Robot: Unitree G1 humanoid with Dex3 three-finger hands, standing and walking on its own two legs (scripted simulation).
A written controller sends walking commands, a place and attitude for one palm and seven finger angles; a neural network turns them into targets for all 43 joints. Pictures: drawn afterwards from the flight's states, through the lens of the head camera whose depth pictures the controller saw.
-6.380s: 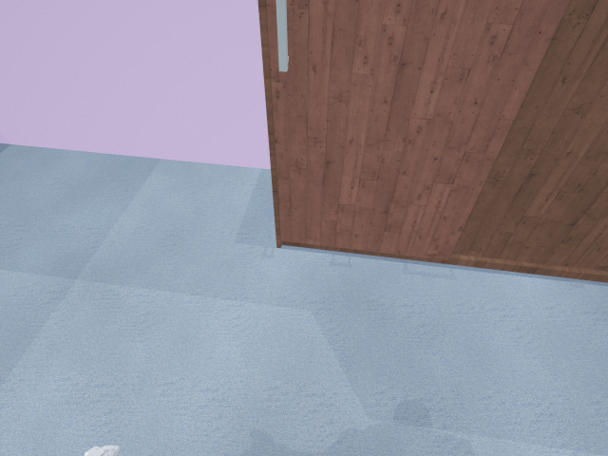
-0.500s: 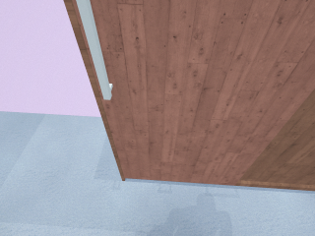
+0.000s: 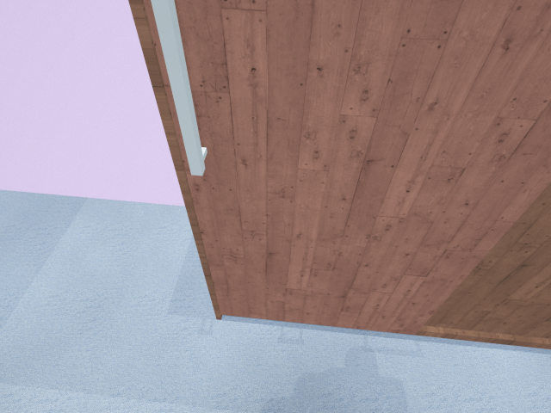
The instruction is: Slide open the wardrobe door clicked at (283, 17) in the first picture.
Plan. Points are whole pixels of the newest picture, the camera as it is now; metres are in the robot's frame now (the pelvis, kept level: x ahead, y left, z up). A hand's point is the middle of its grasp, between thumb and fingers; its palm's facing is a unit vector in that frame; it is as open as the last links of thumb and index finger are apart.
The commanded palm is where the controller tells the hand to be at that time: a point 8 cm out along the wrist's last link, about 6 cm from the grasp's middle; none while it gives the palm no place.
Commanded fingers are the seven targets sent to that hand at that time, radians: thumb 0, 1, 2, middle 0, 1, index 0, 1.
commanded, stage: shuffle to correct the standing spot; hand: left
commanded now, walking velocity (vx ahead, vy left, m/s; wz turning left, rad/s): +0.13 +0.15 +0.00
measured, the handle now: (184, 80) +0.53 +0.19 +0.22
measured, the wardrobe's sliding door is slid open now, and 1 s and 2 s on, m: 0.00 0.00 0.00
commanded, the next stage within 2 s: come to a stop and stand still in 0.10 s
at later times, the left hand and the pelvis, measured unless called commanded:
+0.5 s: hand out of the picture +0.07 +0.20 -0.18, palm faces +0.06 -0.98 -0.20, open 7.3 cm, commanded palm none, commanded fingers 0.00 0.90 0.90 -0.20 -0.30 -0.20 -0.30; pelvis +0.06 +0.03 -0.01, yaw +0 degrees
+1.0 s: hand out of the picture +0.06 +0.20 -0.17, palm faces +0.01 -0.98 -0.21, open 7.3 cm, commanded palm none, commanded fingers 0.00 0.90 0.90 -0.20 -0.30 -0.20 -0.30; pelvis +0.03 +0.02 +0.01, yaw -1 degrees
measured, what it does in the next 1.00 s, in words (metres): steps on the spot: right foot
